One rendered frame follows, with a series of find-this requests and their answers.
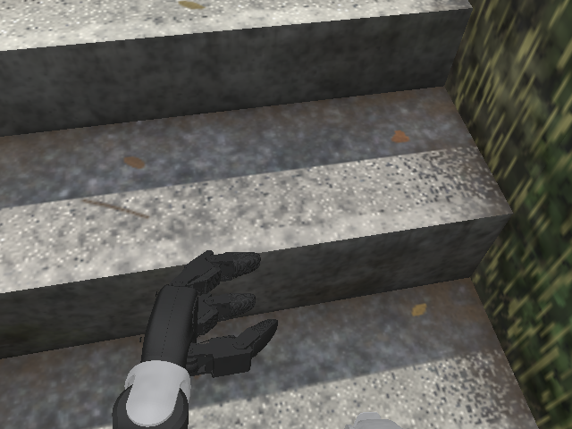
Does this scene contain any left robot forearm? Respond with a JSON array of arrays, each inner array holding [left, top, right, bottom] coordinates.
[[112, 360, 191, 429]]

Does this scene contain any left robot hand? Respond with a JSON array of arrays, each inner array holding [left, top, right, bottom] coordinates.
[[139, 250, 278, 378]]

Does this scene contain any robot right shin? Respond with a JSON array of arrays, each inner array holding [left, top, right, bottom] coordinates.
[[353, 412, 381, 427]]

